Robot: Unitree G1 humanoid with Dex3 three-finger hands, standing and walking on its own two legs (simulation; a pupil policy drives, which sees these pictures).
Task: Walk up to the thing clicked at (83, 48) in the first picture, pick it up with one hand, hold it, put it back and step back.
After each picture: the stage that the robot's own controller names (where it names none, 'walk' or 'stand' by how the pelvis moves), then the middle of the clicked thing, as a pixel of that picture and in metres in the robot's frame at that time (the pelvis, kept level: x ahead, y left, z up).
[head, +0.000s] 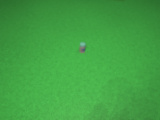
stand; (82, 47) +1.41 -0.01 -0.72
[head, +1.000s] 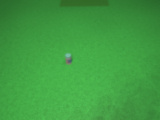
walk; (68, 59) +1.27 +0.22 -0.70
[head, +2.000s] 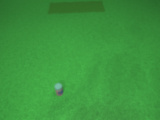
walk; (59, 89) +0.80 +0.27 -0.71
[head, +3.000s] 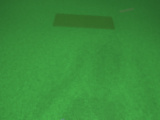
walk; out of the picture +0.50 +0.13 -0.69
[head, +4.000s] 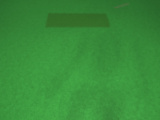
stand; out of the picture +0.41 +0.17 -0.72
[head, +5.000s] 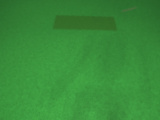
stand; out of the picture +0.41 +0.14 -0.72
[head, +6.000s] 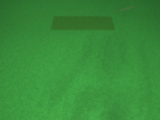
stand; out of the picture +0.42 +0.16 -0.73
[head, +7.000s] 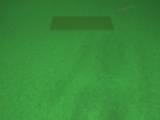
stand; out of the picture +0.41 +0.16 -0.73
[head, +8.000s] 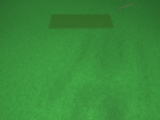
go down; out of the picture +0.40 +0.16 -0.73
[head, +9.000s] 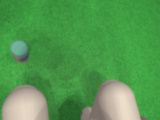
go down; (20, 52) +0.49 +0.20 -0.30
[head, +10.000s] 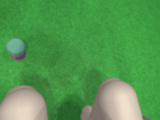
close in; (17, 50) +0.49 +0.20 -0.29
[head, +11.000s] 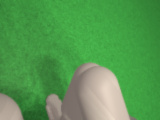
close in; out of the picture +0.48 +0.25 -0.23
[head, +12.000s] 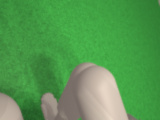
close; out of the picture +0.47 +0.26 -0.23
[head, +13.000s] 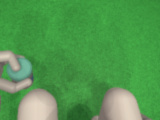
lift; (21, 74) +0.36 +0.21 -0.09
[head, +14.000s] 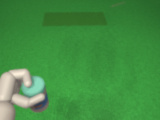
hold; (36, 95) +0.33 +0.15 +0.04
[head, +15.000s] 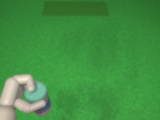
hold; (39, 99) +0.32 +0.16 -0.01
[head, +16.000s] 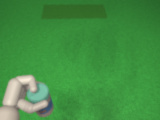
crouch; (41, 100) +0.32 +0.15 -0.01
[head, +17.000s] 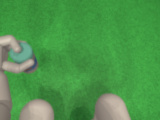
crouch; (25, 59) +0.44 +0.17 -0.10
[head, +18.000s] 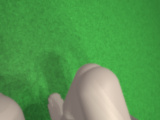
lower; out of the picture +0.45 +0.26 -0.24
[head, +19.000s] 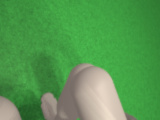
lower; out of the picture +0.45 +0.27 -0.24
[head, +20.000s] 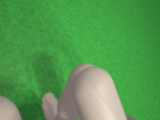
lower; out of the picture +0.45 +0.27 -0.24
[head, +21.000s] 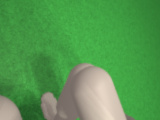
lower; out of the picture +0.45 +0.27 -0.24
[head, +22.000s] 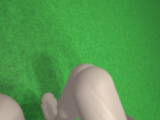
loosen; out of the picture +0.45 +0.25 -0.25
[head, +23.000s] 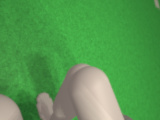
withdraw; out of the picture +0.45 +0.26 -0.25
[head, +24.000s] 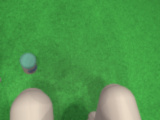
walk; (29, 64) +0.46 +0.20 -0.31
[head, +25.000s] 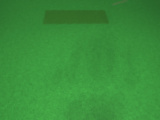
stand; out of the picture +0.39 +0.14 -0.65
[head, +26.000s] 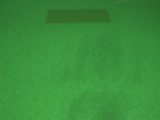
stand; out of the picture +0.40 +0.16 -0.67
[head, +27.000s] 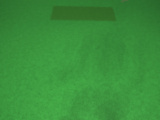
stand; out of the picture +0.40 +0.16 -0.68
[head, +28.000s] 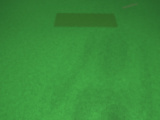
walk; out of the picture +0.40 +0.15 -0.72
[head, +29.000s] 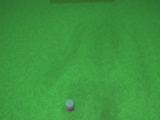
walk; (69, 105) +0.53 +0.12 -0.71
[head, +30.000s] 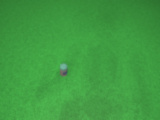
walk; (63, 70) +0.87 +0.11 -0.70
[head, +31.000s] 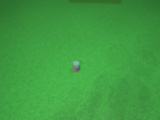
stand; (76, 66) +1.07 +0.11 -0.70
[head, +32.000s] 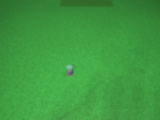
stand; (69, 70) +1.05 +0.14 -0.73
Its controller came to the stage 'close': yes
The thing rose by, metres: 0.71
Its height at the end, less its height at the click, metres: +0.00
